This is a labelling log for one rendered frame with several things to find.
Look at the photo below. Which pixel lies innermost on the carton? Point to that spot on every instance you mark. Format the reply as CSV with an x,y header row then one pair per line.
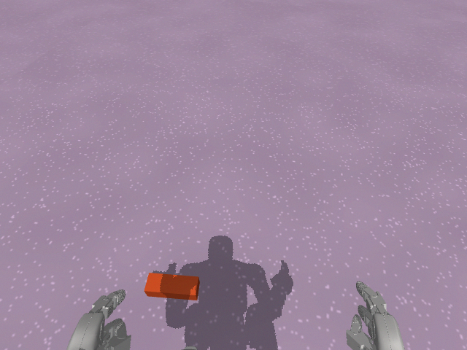
x,y
172,286

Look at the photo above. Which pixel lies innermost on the right robot hand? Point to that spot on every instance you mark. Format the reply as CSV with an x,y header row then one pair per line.
x,y
382,327

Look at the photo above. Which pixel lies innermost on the left robot hand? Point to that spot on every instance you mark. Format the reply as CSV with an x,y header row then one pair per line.
x,y
90,332

